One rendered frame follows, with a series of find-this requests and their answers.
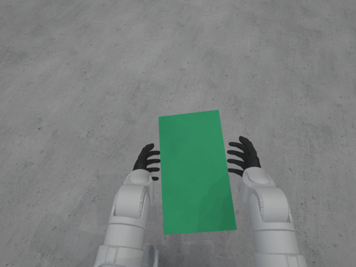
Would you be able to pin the right robot forearm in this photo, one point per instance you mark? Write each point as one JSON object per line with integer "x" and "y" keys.
{"x": 271, "y": 221}

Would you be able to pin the carton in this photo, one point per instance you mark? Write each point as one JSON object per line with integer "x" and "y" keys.
{"x": 196, "y": 192}

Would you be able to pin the left robot forearm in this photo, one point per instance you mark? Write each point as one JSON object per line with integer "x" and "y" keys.
{"x": 127, "y": 223}

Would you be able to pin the robot left hand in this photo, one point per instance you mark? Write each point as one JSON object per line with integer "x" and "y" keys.
{"x": 142, "y": 161}

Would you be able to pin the left robot thigh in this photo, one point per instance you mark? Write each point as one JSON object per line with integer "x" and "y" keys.
{"x": 151, "y": 256}

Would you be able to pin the robot right hand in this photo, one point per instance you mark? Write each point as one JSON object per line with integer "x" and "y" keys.
{"x": 249, "y": 156}

